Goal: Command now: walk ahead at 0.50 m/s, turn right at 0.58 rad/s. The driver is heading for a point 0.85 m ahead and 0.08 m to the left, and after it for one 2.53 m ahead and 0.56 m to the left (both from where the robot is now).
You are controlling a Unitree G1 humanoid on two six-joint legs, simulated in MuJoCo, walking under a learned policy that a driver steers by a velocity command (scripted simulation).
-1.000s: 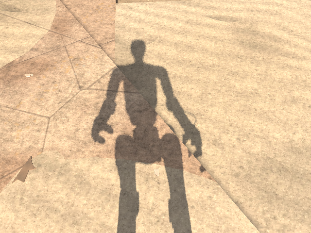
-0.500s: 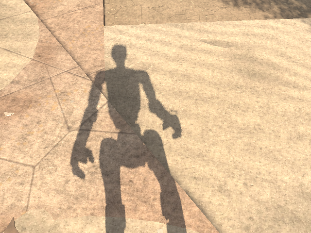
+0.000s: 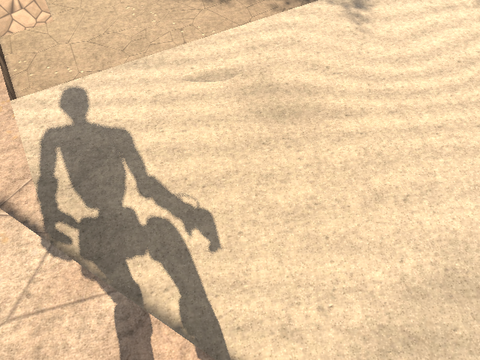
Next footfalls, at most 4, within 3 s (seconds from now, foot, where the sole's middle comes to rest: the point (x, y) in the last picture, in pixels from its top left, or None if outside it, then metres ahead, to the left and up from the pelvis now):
0.38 left None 0.37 0.13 -0.77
0.80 right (308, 315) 0.61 -0.15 -0.87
1.26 left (208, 250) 0.84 0.16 -0.87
1.78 right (256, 216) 0.97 0.00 -0.87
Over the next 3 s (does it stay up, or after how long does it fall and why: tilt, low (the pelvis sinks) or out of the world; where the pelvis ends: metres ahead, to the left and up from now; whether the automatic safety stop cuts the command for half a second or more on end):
stays up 0.87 0.03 -0.10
